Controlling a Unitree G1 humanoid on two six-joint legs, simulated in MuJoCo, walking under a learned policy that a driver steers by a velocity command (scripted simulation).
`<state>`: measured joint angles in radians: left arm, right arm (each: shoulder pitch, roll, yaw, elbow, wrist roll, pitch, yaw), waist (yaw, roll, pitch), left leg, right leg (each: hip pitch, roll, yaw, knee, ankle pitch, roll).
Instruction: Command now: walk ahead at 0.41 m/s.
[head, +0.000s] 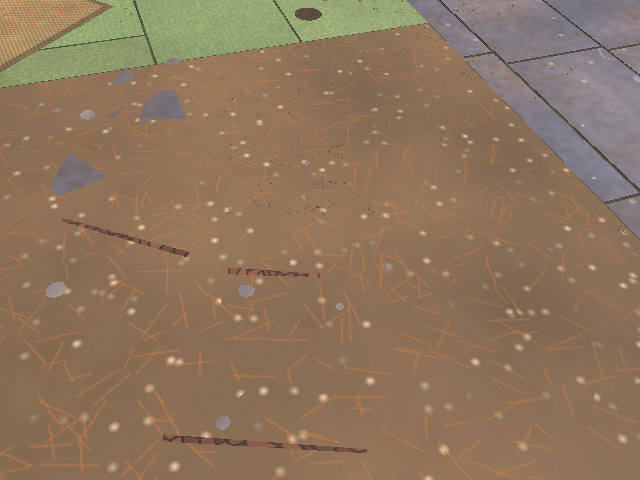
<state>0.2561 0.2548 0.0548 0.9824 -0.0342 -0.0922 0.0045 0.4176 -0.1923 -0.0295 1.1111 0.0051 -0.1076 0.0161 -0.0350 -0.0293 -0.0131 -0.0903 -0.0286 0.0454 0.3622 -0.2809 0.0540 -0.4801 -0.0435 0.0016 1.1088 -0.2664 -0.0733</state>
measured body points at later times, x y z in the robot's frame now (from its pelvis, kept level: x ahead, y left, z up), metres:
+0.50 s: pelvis +0.27 -0.06 -0.01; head +0.30 -0.06 +0.44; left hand +0.35 +0.21 -0.13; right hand +0.33 -0.32 -0.15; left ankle +0.21 +0.09 -0.65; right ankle +0.32 -0.14 -0.74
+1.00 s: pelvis +0.53 +0.04 -0.02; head +0.58 +0.06 +0.43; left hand +0.51 +0.32 -0.16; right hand +0.76 -0.16 -0.12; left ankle +0.59 +0.13 -0.74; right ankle +0.45 -0.14 -0.64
